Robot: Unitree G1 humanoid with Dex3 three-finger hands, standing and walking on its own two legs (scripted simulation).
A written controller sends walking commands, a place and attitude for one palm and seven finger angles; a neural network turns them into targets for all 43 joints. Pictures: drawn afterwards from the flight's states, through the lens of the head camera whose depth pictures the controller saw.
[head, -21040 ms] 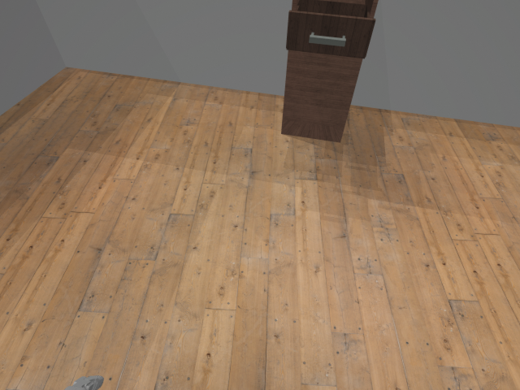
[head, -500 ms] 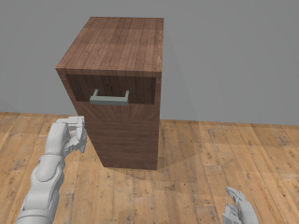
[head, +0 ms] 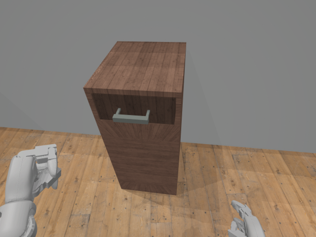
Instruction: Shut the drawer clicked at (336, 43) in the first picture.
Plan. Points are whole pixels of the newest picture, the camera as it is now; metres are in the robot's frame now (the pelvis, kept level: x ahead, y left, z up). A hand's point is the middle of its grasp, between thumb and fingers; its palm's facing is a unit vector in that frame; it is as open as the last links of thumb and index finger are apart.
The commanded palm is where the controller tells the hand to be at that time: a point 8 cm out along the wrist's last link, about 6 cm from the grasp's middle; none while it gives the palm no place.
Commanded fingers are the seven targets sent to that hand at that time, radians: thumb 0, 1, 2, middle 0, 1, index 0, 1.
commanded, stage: draw the hand back to the body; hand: left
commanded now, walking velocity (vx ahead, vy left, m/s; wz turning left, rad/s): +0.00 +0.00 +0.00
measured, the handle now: (132, 115) +0.56 +0.17 -0.03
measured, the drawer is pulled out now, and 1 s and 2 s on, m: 0.00 0.00 0.00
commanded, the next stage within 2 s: step back with the hand held close in 0.28 s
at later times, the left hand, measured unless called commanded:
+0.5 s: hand (35, 178) +0.17 +0.24 +0.17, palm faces +0.43 -0.80 -0.41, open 3.3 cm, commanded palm +0.12 +0.28 +0.17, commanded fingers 0.00 0.90 0.90 -1.40 -1.60 -1.40 -1.60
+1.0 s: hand (14, 211) +0.12 +0.26 +0.15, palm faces +0.36 -0.80 -0.48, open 3.3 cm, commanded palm +0.06 +0.30 +0.17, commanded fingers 0.00 0.90 0.90 -1.40 -1.60 -1.40 -1.60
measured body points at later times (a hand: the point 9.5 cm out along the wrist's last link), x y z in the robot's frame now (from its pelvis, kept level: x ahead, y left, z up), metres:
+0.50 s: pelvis -0.01 +0.00 +0.00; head -0.03 -0.02 +0.45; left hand +0.14 +0.28 +0.19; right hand +0.18 -0.22 -0.08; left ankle -0.02 +0.12 -0.74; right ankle -0.03 -0.11 -0.74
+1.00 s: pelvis -0.07 +0.02 -0.01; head -0.05 +0.02 +0.44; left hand +0.09 +0.30 +0.18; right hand +0.11 -0.22 -0.09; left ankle -0.02 +0.12 -0.74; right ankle -0.03 -0.11 -0.74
